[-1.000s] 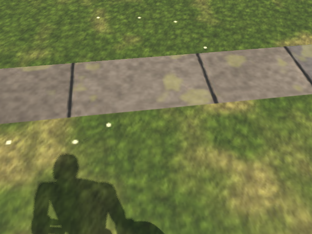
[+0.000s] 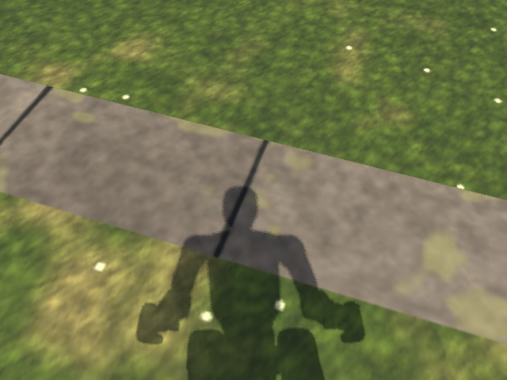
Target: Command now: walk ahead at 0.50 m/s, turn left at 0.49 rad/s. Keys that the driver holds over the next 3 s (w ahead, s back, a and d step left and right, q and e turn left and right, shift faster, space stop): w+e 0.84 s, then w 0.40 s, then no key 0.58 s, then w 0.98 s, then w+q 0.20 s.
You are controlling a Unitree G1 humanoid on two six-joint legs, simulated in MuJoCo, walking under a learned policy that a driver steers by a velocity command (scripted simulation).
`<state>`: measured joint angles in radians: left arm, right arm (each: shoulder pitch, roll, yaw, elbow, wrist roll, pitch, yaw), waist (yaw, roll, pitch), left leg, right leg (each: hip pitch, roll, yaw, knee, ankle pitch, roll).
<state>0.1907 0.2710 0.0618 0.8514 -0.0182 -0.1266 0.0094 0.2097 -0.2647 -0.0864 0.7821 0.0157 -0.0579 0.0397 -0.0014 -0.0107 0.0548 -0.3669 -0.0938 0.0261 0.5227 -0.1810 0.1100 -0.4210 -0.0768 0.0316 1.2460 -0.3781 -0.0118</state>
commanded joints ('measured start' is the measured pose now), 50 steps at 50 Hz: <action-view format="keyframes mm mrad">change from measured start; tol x32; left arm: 1 46 111 34 -65 15 2 1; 50 107 60 -2 -144 76 -14 -83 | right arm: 1 -9 -84 -14 -79 -6 -24 -13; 44 -226 -96 87 -166 -69 -18 -24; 50 324 -176 47 16 -73 -61 -20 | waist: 1 34 22 -127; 17 -88 61 20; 24 84 -244 -473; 44 63 -53 -39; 48 -96 340 -514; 50 -139 101 -137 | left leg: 1 231 270 -358 -288 255 186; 15 439 306 -74 -345 337 74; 21 493 300 25 54 1049 10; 22 339 265 49 290 931 -25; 24 -318 -13 -98 907 -370 -111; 25 -424 66 -181 938 -317 -85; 44 -181 145 -70 -41 115 -119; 47 457 220 -118 44 390 101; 48 942 469 -564 -61 335 346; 50 679 481 -574 -215 24 198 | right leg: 1 -197 -72 46 -80 91 10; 18 -321 33 -50 -682 371 -68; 22 257 114 -62 -729 338 -172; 24 847 -275 797 -888 252 -445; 32 150 -58 268 -1034 496 -298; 44 402 -122 406 -884 387 -238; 47 146 94 248 -517 558 -83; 48 -223 271 146 -208 -2 4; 50 -508 157 126 89 -126 -24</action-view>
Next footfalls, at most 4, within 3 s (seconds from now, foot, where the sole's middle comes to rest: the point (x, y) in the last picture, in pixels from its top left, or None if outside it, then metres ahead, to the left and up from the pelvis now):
0.44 right None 0.42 -0.15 -0.77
0.92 left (259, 281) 0.72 0.00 -0.77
1.38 right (367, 231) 0.89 -0.33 -0.77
1.66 left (288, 213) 0.96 -0.09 -0.77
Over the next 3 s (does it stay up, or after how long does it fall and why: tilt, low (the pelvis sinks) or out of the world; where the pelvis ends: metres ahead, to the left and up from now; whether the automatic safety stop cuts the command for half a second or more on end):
stays up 1.31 -0.45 -0.17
